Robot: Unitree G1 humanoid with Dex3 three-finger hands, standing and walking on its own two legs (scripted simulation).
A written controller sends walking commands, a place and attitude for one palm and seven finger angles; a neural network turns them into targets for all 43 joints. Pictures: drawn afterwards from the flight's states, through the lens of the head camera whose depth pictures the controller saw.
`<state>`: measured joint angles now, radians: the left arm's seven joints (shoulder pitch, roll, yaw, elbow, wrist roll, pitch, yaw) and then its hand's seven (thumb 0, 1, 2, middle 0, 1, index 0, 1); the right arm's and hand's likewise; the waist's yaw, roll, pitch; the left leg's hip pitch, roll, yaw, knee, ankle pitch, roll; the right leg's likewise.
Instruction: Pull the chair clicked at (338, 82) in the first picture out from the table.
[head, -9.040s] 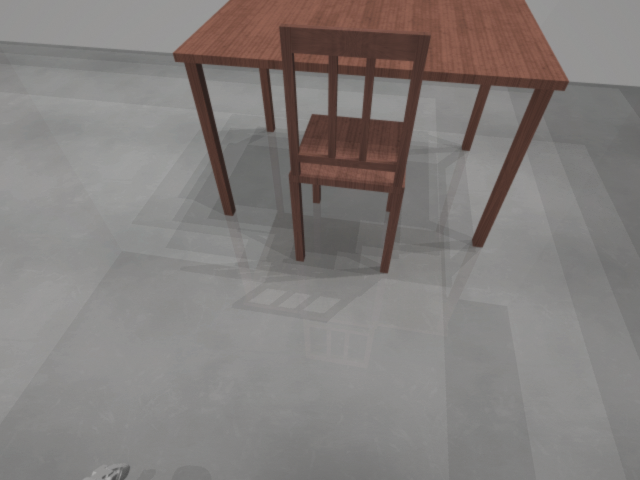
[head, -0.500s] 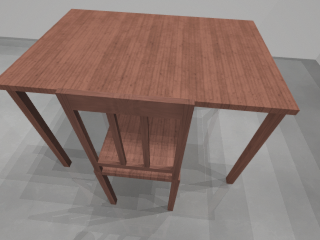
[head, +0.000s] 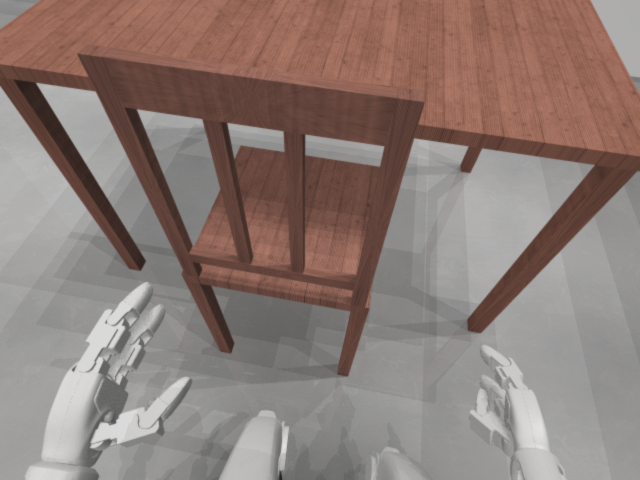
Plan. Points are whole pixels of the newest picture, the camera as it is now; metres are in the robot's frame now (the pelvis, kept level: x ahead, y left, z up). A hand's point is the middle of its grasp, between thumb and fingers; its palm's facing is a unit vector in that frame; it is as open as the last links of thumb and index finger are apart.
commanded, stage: raise the hand toward the chair's back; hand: left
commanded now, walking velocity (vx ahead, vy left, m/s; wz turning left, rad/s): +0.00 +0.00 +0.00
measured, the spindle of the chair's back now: (233, 203) +0.47 +0.19 +0.03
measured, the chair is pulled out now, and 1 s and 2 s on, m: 0.00 0.00 0.00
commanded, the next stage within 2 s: aim the fingers beside a spindle in 1.52 s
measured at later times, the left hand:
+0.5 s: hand (150, 356) +0.23 +0.21 +0.06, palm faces -0.07 -1.00 -0.03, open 14.9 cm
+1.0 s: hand (127, 323) +0.26 +0.24 +0.07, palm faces -0.07 -1.00 -0.06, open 16.9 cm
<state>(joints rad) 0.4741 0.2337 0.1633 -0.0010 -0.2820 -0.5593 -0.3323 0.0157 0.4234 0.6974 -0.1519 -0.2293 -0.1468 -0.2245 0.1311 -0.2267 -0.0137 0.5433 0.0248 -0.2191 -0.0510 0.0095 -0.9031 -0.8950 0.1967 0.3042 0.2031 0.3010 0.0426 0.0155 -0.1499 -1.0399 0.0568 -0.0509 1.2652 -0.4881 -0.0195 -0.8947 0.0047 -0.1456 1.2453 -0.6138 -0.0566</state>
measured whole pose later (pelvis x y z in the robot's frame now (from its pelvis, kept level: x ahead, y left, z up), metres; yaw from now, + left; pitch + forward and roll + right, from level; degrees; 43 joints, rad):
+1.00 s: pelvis +0.02 +0.04 +0.03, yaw -1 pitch +15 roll -4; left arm 0.31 0.29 0.21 0.05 -0.28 -0.36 -0.31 -0.01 -0.49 0.30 -0.06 -0.09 -0.06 -0.08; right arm 0.23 -0.23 0.03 0.54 0.03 -0.18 -0.05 0.01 -0.90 -0.89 0.20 0.31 0.21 0.30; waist -0.02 0.04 -0.14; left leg -0.93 0.03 0.01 1.12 -0.46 0.04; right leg -0.78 -0.01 -0.09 1.07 -0.54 0.01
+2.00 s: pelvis +0.02 +0.02 +0.03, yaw -1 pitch +16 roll -2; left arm 0.22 0.28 0.23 0.19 -0.31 -0.43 -0.35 -0.01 -0.50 0.30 -0.06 -0.08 -0.06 -0.08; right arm 0.22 -0.25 0.00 0.58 0.03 -0.18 -0.05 0.01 -0.90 -0.89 0.20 0.30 0.21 0.30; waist -0.04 0.03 -0.15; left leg -0.96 0.05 0.00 1.13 -0.46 0.01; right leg -0.83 0.00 -0.10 1.11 -0.57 -0.02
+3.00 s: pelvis +0.01 +0.03 +0.00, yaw -2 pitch +21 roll -3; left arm 0.00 0.24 0.13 0.31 -0.21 -0.45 -0.20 -0.01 -0.50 0.30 -0.06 -0.08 -0.06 -0.08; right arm 0.21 -0.25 0.01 0.57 0.01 -0.08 -0.02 0.01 -0.90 -0.89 0.20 0.30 0.21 0.30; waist -0.05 0.03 -0.16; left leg -1.13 0.05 0.01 1.26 -0.50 0.02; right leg -1.00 0.00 -0.08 1.24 -0.60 -0.01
